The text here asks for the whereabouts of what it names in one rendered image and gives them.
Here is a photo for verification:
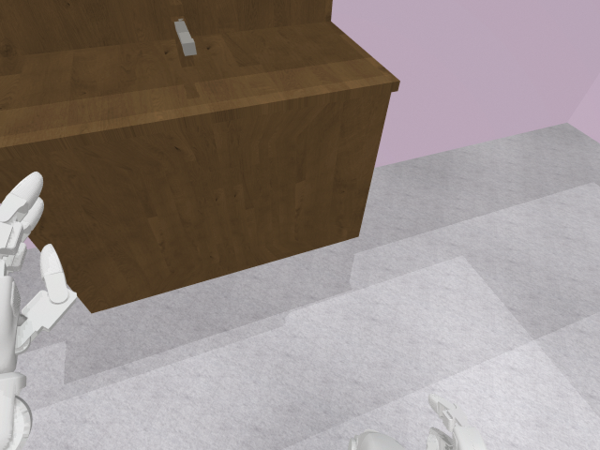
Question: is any counter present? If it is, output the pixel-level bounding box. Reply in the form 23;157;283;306
0;0;400;313

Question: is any tap lever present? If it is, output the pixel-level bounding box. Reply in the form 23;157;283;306
174;19;197;56

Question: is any left robot forearm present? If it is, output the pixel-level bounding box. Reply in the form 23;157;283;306
0;372;33;450

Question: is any left robot hand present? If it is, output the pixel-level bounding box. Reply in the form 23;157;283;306
0;172;77;373

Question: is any right robot hand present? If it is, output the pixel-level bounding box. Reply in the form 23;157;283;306
426;394;487;450

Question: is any right robot thigh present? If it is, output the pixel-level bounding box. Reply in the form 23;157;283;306
348;431;405;450

